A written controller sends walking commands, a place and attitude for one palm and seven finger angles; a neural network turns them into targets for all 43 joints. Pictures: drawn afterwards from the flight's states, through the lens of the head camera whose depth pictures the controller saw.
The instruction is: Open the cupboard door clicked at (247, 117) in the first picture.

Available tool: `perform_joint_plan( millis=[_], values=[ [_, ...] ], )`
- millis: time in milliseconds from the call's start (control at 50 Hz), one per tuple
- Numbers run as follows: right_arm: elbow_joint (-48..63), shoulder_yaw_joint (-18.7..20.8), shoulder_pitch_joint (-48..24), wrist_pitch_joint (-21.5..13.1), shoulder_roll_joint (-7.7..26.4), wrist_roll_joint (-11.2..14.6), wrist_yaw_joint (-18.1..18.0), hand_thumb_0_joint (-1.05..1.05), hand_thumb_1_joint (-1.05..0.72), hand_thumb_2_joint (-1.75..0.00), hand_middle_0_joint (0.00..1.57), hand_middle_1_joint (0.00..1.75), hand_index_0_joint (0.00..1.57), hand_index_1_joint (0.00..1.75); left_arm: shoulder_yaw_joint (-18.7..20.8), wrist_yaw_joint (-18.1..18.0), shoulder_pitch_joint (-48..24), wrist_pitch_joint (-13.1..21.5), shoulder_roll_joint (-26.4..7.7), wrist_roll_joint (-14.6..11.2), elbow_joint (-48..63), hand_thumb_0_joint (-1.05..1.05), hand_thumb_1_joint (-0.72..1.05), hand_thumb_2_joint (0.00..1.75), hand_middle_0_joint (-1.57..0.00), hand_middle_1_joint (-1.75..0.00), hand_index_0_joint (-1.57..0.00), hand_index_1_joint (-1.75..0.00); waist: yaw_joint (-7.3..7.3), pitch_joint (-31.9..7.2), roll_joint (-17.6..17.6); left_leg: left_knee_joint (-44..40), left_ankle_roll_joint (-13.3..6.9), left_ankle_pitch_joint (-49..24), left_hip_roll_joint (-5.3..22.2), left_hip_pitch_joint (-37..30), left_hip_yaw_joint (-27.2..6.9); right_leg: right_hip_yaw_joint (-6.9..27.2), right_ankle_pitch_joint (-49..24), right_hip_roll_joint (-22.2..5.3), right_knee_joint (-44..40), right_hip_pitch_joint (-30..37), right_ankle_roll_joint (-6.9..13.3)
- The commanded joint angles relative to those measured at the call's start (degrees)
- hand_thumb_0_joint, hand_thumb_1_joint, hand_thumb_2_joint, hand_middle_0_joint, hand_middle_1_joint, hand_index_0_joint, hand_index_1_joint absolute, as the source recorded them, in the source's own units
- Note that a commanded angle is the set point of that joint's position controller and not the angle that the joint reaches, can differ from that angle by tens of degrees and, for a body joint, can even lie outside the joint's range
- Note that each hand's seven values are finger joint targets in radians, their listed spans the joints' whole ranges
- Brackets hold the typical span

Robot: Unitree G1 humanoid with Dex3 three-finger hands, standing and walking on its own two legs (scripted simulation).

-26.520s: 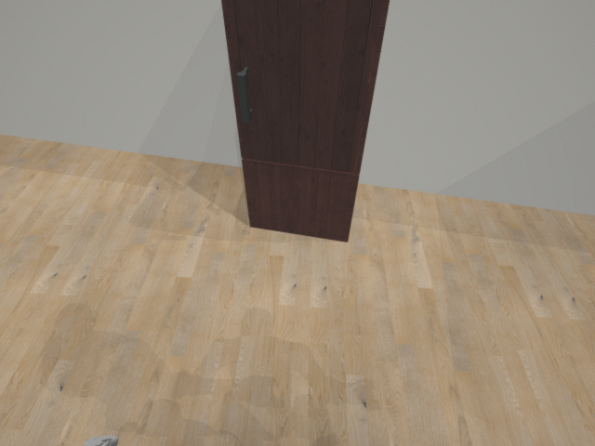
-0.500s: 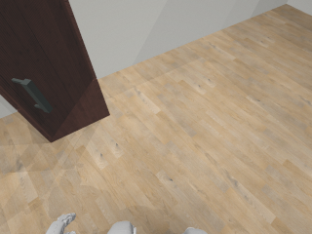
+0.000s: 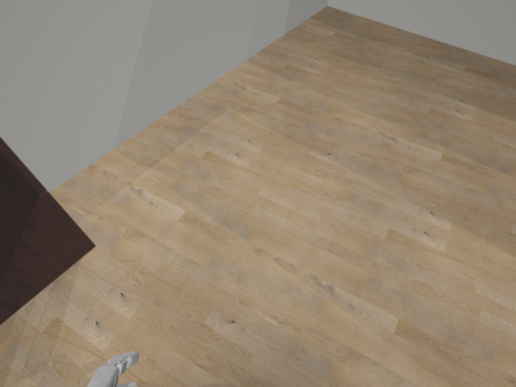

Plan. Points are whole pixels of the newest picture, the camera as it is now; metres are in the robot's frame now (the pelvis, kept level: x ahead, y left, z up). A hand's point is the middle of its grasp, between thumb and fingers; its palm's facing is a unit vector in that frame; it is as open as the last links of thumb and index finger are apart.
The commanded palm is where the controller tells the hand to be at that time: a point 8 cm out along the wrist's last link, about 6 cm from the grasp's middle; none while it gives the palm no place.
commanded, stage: walk to a spot facing it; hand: left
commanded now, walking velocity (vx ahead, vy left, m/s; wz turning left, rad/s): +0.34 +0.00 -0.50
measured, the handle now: out of the picture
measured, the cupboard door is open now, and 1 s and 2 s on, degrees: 41 41 41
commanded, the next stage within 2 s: turn to face it in 1.20 s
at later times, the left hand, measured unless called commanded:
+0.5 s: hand (198, 266) +0.36 +0.14 -0.14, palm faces -0.32 -0.93 -0.16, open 7.4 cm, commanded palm none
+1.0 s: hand (221, 223) +0.49 +0.10 -0.18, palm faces -0.34 -0.92 -0.19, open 7.3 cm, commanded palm none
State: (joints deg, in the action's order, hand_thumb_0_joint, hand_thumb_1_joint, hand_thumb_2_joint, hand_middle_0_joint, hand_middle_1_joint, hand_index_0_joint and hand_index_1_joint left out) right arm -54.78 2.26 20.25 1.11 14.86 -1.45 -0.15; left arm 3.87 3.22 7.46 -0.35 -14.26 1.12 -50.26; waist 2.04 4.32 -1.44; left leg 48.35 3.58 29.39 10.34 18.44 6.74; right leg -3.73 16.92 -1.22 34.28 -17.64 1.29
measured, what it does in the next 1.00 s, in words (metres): walks ahead, turning right: left foot, then right foot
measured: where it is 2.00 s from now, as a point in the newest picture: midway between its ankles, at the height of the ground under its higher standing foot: (326, 261)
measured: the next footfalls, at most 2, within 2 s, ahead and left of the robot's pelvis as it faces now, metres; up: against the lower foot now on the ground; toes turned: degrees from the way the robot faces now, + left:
left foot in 0.22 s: +0.19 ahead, +0.13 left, +0.00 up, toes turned -2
right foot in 0.60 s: +0.30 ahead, -0.17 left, +0.00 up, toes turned -24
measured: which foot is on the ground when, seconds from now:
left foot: up 0.00-0.20, down 0.22-0.60, up 0.62-0.92, down 0.94-1.00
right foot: down 0.00-0.22, up 0.24-0.58, down 0.60-0.94, up 0.96-1.00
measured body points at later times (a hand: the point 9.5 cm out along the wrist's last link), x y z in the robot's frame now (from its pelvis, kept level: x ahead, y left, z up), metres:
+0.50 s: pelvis +0.19 -0.01 +0.02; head +0.25 -0.01 +0.47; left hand +0.37 +0.19 -0.13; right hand +0.09 -0.22 -0.12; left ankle +0.15 +0.13 -0.72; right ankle +0.21 -0.16 -0.68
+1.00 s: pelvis +0.43 -0.09 +0.00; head +0.46 -0.08 +0.45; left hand +0.50 +0.15 -0.16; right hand +0.43 -0.35 -0.13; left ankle +0.54 -0.01 -0.72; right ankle +0.28 -0.15 -0.67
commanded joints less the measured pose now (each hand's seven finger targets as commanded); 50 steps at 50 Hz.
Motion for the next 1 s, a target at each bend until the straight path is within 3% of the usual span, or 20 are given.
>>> perform_joint_plan(
  millis=[0, 120, 160, 180, 200, 220, 240, 300, 360, 460, 520, 540, 560, 580, 620, 680, 860, 880, 920, 980],
  values=[
    [9.47, 2.4, -12.54, -3.17, 6.09, 0.14, 0.39, 0.0, -0.9, -0.9, 0.2, 0.3, 0.2, 0.3, 3.26, -2.8, 7.52, 1.22, -11.8, 0.25, 0.69, 0.0, 0.9, 0.9, -0.2, -0.3, -0.2, -0.3, -5.74, -1.43, 15.34, 13.7, -0.23, -0.97, -1.61, 24.32, -6.46, 27.32, 13.26, -16.82, -21.0, 14.67, 12.33],
    [6.41, 2.01, -6.72, -3.37, 2.48, 0.21, 1.14, 0.0, -0.9, -0.9, 0.2, 0.3, 0.2, 0.3, 3.04, -1.96, 3.05, 2.24, -10.97, 0.37, -0.03, 0.0, 0.9, 0.9, -0.2, -0.3, -0.2, -0.3, -0.38, -1.07, 10.45, -9.33, 0.02, -13.0, -7.34, -0.17, -0.19, 17.45, 6.39, -9.4, -18.63, 0.0, 8.73],
    [3.65, 2.5, 1.47, -4.23, 4.55, 0.25, 0.38, 0.0, -0.9, -0.9, 0.2, 0.3, 0.2, 0.3, 2.61, -1.76, 0.65, 2.07, -8.71, 0.24, 0.15, 0.0, 0.9, 0.9, -0.2, -0.3, -0.2, -0.3, 3.92, -3.65, 2.87, -18.59, -0.23, -14.94, -7.47, -16.18, 0.26, 14.42, 8.02, -5.23, -10.4, -7.93, 5.68],
    [1.44, 3.65, 8.97, -4.81, 9.09, -0.37, -0.47, 0.0, -0.9, -0.9, 0.2, 0.3, 0.2, 0.3, 1.85, -1.42, 0.39, 1.82, -4.95, 0.0, 1.15, 0.0, 0.9, 0.9, -0.2, -0.3, -0.2, -0.3, 7.2, -6.12, -8.61, -25.38, -2.87, -2.85, 0.79, -23.95, -12.08, 9.57, 9.37, 0.67, 5.01, -15.08, 3.05],
    [0.38, 4.34, 16.32, -5.36, 14.69, -1.58, -1.18, 0.0, -0.9, -0.9, 0.2, 0.3, 0.2, 0.3, 0.88, -1.13, 0.53, 1.82, -1.53, -0.49, 2.91, 0.0, 0.9, 0.9, -0.2, -0.3, -0.2, -0.3, 8.99, -9.1, -21.64, -35.78, -9.69, 5.86, 18.12, -28.59, -35.95, 2.27, 19.51, 6.58, 26.02, -24.74, -0.23],
    [0.79, 3.9, 13.92, -5.16, 14.23, -1.2, -1.55, 0.0, -0.9, -0.9, 0.2, 0.3, 0.2, 0.3, 1.4, -0.88, -2.21, 2.38, -3.48, 0.11, 4.11, 0.0, 0.9, 0.9, -0.2, -0.3, -0.2, -0.3, 7.24, -6.45, -11.76, -38.54, -14.19, 7.49, 21.83, -23.65, -41.51, 8.29, 15.84, 0.89, 33.91, -27.74, 0.81],
    [1.97, 3.37, 10.11, -5.41, 11.99, -1.24, -1.45, 0.0, -0.9, -0.9, 0.2, 0.3, 0.2, 0.3, 1.53, -0.72, -4.42, 2.78, -3.24, 0.48, 3.59, 0.0, 0.9, 0.9, -0.2, -0.3, -0.2, -0.3, 5.47, -1.81, -6.76, -37.99, -14.29, 2.92, 19.89, -17.83, -37.1, 7.44, 10.57, -1.59, 39.37, -29.1, 0.59],
    [2.39, 1.53, 2.55, -6.37, 5.62, -0.79, -1.45, 0.0, -0.9, -0.9, 0.2, 0.3, 0.2, 0.3, 0.89, 0.42, -1.56, 1.79, -1.08, 0.73, 1.17, 0.0, 0.9, 0.9, -0.2, -0.3, -0.2, -0.3, 0.31, -0.69, -6.28, -35.91, -9.72, -20.5, 11.67, -14.51, -14.0, 4.75, 1.14, -5.17, 34.09, -24.77, -1.26],
    [0.36, 1.43, 4.16, -6.44, 5.05, -0.57, -1.28, 0.0, -0.9, -0.9, 0.2, 0.3, 0.2, 0.3, -0.18, 0.6, -2.57, 1.16, 0.7, 0.51, 1.12, 0.0, 0.9, 0.9, -0.2, -0.3, -0.2, -0.3, 0.56, -4.11, -7.93, -33.35, -7.99, -33.3, 7.6, -16.38, -1.65, 0.33, -0.85, -4.05, 19.88, -17.58, -1.21],
    [-2.01, 1.54, 6.64, -5.34, 4.72, -0.82, -0.69, 0.0, -0.9, -0.9, 0.2, 0.3, 0.2, 0.3, -0.45, 0.35, -7.14, 1.22, 0.5, 0.62, 1.77, 0.0, 0.9, 0.9, -0.2, -0.3, -0.2, -0.3, 1.43, -1.94, -7.05, -32.87, -8.0, -31.2, 8.27, -14.25, 1.53, -4.35, -2.29, -1.18, 5.1, -8.59, -0.11],
    [-2.77, 1.35, 5.11, -4.74, 5.15, -0.41, -0.75, 0.0, -0.9, -0.9, 0.2, 0.3, 0.2, 0.3, 0.44, -0.07, 1.31, 1.63, -1.58, 0.71, -1.52, 0.0, 0.9, 0.9, -0.2, -0.3, -0.2, -0.3, -3.87, -4.49, -4.55, -20.5, -6.28, -40.55, 6.31, -10.07, 4.5, -6.88, -4.07, 2.46, -1.81, 8.09, 2.06],
    [-2.29, 1.16, 3.02, -4.96, 4.19, 0.37, -0.44, 0.0, -0.9, -0.9, 0.2, 0.3, 0.2, 0.3, 1.64, -0.67, 11.12, 2.29, -4.97, 0.82, -4.4, 0.0, 0.9, 0.9, -0.2, -0.3, -0.2, -0.3, -8.76, -9.11, 0.58, -7.49, -4.33, -39.33, 4.01, -0.53, 6.86, -0.62, -2.89, -1.18, -3.93, 24.66, 4.67],
    [0.49, 0.47, 0.67, -5.25, 0.34, 1.42, 0.06, 0.0, -0.9, -0.9, 0.2, 0.3, 0.2, 0.3, 3.75, -1.86, 22.12, 2.8, -12.33, 1.01, -7.23, 0.0, 0.9, 0.9, -0.2, -0.3, -0.2, -0.3, -13.02, -15.37, 17.13, 12.93, -1.63, -11.89, -4.66, 16.19, 10.05, 23.97, -1.45, -17.73, -10.51, 37.99, 11.2],
    [2.39, 0.78, -3.49, -5.19, 0.8, 1.29, -0.16, 0.0, -0.9, -0.9, 0.2, 0.3, 0.2, 0.3, 3.8, -2.36, 22.43, 2.58, -14.84, -0.6, -7.95, 0.0, 0.9, 0.9, -0.2, -0.3, -0.2, -0.3, -12.5, -12.71, 15.89, 24.95, -1.64, 7.08, -6.11, 24.5, 0.8, 35.11, -6.85, -25.03, -18.07, 35.68, 15.57],
    [1.42, 1.59, -6.02, -4.79, 1.07, 0.69, -0.36, 0.0, -0.9, -0.9, 0.2, 0.3, 0.2, 0.3, 2.42, -3.26, 12.61, 2.68, -9.45, -0.62, -5.48, 0.0, 0.9, 0.9, -0.2, -0.3, -0.2, -0.3, -7.31, -4.29, 12.46, 25.15, -1.41, -2.72, -0.35, 24.94, -5.57, 26.2, -5.25, -21.04, -19.43, 20.74, 13.42],
    [-2.05, 1.41, -1.61, -3.09, -1.62, -0.13, 0.17, 0.0, -0.9, -0.9, 0.2, 0.3, 0.2, 0.3, 1.32, -3.46, 5.59, 3.64, -4.97, 0.1, -4.24, 0.0, 0.9, 0.9, -0.2, -0.3, -0.2, -0.3, -1.39, -3.09, 9.66, 12.06, -0.4, -7.22, 0.05, 12.96, -3.79, 12.85, -11.47, -14.89, -20.84, 7.66, 10.62],
    [-0.44, 1.93, -4.87, -4.83, 0.02, -0.13, 1.36, 0.0, -0.9, -0.9, 0.2, 0.3, 0.2, 0.3, 1.58, -2.75, 8.51, 4.46, -5.81, -0.31, -8.06, 0.0, 0.9, 0.9, -0.2, -0.3, -0.2, -0.3, 0.4, -1.8, 4.7, -18.16, -1.94, -20.43, -6.26, -3.97, 1.28, 8.15, -12.16, -9.42, -14.24, 6.63, 6.68],
    [-2.43, 2.5, 1.5, -5.25, 2.73, -0.3, 0.82, 0.0, -0.9, -0.9, 0.2, 0.3, 0.2, 0.3, 1.38, -2.64, 7.75, 4.34, -4.96, -0.44, -7.51, 0.0, 0.9, 0.9, -0.2, -0.3, -0.2, -0.3, 3.62, -4.13, 0.79, -20.22, -3.52, -19.04, -4.9, -14.31, -1.23, 5.51, -14.95, -6.91, -4.42, 1.29, 5.17],
    [-5.23, 4.33, 15.64, -5.11, 12.59, -1.41, -0.48, 0.0, -0.9, -0.9, 0.2, 0.3, 0.2, 0.3, 0.15, -2.14, 9.22, 4.35, -0.63, -0.73, -4.53, 0.0, 0.9, 0.9, -0.2, -0.3, -0.2, -0.3, 7.39, -13.54, -17.3, -33.21, -14.52, -7.88, 18.87, -30.29, -34.8, 0.31, 15.81, 4.21, 30.97, -17.48, 0.78],
    [-1.97, 2.83, 3.37, -4.99, 5.92, -0.86, -0.64, 0.0, -0.9, -0.9, 0.2, 0.3, 0.2, 0.3, 0.56, -1.68, 2.3, 3.84, -1.63, 0.16, -3.72, 0.0, 0.9, 0.9, -0.2, -0.3, -0.2, -0.3, 2.95, -0.77, -8.61, -38.24, -12.96, 0.85, 16.18, -10.38, -26.3, 5.83, 5.75, -4.45, 41.18, -23.22, 0.74]
  ],
)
